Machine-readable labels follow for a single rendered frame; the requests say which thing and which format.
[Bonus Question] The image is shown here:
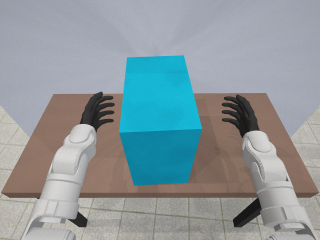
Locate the carton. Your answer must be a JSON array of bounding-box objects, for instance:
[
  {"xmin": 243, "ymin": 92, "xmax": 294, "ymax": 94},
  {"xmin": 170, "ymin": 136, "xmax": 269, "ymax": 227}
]
[{"xmin": 119, "ymin": 55, "xmax": 202, "ymax": 186}]

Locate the robot right hand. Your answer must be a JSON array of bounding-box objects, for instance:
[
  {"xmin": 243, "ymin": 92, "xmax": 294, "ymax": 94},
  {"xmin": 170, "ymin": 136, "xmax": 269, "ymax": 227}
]
[{"xmin": 222, "ymin": 94, "xmax": 260, "ymax": 138}]

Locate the left robot forearm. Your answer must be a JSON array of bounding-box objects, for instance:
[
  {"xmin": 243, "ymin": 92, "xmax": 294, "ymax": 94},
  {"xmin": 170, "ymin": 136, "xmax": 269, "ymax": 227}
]
[{"xmin": 20, "ymin": 124, "xmax": 97, "ymax": 240}]

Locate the table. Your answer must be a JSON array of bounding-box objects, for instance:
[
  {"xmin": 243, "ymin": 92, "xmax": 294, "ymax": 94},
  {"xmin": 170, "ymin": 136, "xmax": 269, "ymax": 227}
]
[{"xmin": 1, "ymin": 93, "xmax": 320, "ymax": 228}]

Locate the robot left hand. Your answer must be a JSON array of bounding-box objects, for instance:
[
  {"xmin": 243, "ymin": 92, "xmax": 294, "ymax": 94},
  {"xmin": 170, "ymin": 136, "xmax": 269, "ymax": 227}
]
[{"xmin": 79, "ymin": 91, "xmax": 115, "ymax": 133}]

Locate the right robot forearm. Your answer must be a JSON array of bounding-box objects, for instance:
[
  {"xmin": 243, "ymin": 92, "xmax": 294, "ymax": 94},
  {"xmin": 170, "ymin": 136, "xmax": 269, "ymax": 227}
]
[{"xmin": 241, "ymin": 130, "xmax": 319, "ymax": 240}]

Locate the left robot upper arm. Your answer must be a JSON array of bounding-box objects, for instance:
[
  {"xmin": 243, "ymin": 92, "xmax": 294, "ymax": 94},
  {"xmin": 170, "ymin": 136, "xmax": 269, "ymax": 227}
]
[{"xmin": 24, "ymin": 227, "xmax": 76, "ymax": 240}]

